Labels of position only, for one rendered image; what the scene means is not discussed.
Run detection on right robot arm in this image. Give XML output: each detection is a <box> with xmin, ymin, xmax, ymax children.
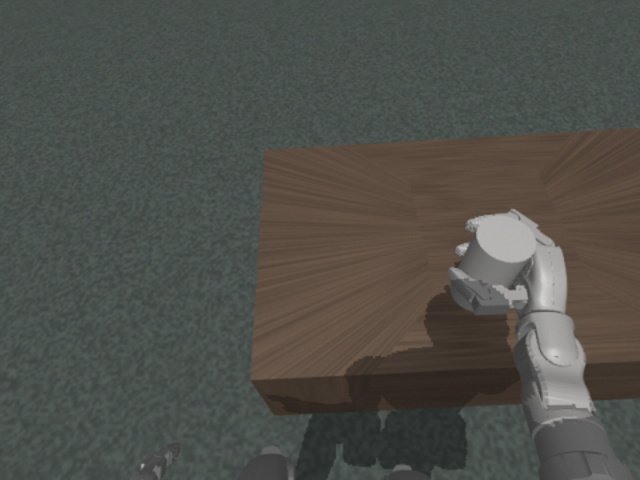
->
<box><xmin>513</xmin><ymin>310</ymin><xmax>634</xmax><ymax>480</ymax></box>

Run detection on right robot hand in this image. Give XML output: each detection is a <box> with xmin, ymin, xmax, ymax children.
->
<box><xmin>447</xmin><ymin>209</ymin><xmax>568</xmax><ymax>320</ymax></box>

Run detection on can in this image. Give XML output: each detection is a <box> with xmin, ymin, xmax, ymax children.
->
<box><xmin>450</xmin><ymin>216</ymin><xmax>536</xmax><ymax>312</ymax></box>

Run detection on left robot hand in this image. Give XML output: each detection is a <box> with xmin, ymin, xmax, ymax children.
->
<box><xmin>130</xmin><ymin>442</ymin><xmax>180</xmax><ymax>480</ymax></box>

